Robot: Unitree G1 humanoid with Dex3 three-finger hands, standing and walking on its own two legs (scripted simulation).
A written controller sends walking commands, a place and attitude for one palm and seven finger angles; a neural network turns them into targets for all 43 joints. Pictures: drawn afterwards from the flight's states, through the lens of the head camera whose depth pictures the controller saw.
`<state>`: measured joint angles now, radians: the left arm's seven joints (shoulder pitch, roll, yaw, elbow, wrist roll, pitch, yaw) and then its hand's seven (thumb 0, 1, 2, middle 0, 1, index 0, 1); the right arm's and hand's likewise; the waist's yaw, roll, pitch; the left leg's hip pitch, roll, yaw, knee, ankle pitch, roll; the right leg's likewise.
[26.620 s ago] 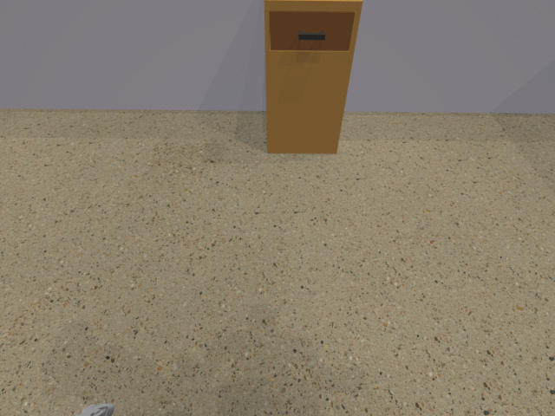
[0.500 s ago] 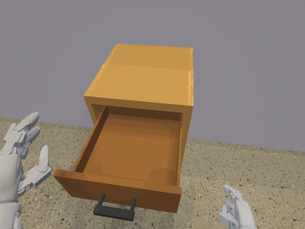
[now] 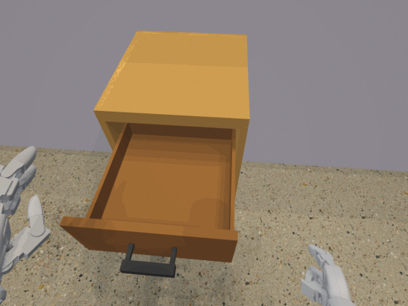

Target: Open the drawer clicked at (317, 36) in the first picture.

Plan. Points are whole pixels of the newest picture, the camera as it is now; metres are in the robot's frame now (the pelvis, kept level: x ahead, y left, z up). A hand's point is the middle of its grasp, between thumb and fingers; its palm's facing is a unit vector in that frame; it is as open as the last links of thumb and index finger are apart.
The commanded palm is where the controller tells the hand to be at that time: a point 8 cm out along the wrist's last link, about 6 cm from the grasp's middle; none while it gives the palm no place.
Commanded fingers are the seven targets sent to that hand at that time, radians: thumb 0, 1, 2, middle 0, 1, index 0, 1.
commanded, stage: step back with the hand held close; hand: left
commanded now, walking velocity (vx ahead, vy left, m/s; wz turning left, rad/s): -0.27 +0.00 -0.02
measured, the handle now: (150, 258) +0.23 +0.14 -0.09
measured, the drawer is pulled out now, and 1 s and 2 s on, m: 0.30 0.30 0.30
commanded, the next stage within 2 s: stop stepping back and stand still in 1.14 s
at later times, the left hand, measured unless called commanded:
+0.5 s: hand (11, 270) +0.15 +0.24 +0.16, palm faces +0.34 -0.82 -0.46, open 7.5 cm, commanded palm +0.08 +0.29 +0.18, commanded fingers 0.00 0.90 0.90 -0.20 -0.30 -0.20 -0.30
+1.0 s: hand out of the picture +0.10 +0.20 +0.15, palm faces +0.18 -0.85 -0.50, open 7.5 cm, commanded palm +0.03 +0.26 +0.18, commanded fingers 0.00 0.90 0.90 -0.20 -0.30 -0.20 -0.30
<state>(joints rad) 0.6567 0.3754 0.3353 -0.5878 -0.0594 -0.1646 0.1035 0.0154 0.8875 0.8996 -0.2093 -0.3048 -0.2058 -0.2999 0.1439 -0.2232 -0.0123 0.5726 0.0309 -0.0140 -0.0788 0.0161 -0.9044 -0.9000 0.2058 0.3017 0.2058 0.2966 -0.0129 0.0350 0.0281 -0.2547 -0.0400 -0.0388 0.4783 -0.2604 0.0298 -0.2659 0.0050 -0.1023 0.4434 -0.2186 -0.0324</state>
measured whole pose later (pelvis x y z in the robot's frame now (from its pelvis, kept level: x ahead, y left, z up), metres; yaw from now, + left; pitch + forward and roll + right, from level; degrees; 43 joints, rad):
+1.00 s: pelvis -0.12 -0.01 -0.01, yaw -3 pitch +6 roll -1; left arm 0.63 0.47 0.41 -0.70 -0.08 -0.20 0.09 0.02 0.89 0.90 -0.21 -0.30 -0.20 -0.30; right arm 0.06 -0.15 0.04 0.57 0.00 -0.12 -0.02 0.01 -0.90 -0.90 0.21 0.30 0.21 0.30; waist 0.01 -0.04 0.05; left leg -0.50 0.03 0.00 0.44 -0.04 0.00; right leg -0.21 0.00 -0.02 0.51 -0.36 0.01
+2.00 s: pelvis -0.28 -0.07 +0.00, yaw +4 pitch -1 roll +0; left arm 0.62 0.37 0.35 -0.55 -0.04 -0.21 0.15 0.01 0.89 0.90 -0.21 -0.30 -0.21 -0.30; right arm 0.23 -0.21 0.00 0.61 0.02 -0.12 -0.06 0.02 -0.90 -0.90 0.21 0.30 0.20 0.30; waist -0.02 0.00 0.00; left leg -0.22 0.02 0.04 0.51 -0.28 0.00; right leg -0.28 0.00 -0.12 0.49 -0.20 -0.06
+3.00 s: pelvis -0.27 -0.07 +0.00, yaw +4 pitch -2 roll +0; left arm 0.29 0.11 0.01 1.12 0.01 0.01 0.04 0.02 0.93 0.90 -0.20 -0.30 -0.20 -0.30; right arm 0.38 -0.06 0.02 1.11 -0.01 0.00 -0.04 0.01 -0.91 -0.90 0.20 0.30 0.20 0.30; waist -0.01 0.01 0.05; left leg -0.15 0.02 0.04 0.43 -0.25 0.00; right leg -0.22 0.00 -0.12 0.43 -0.17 -0.06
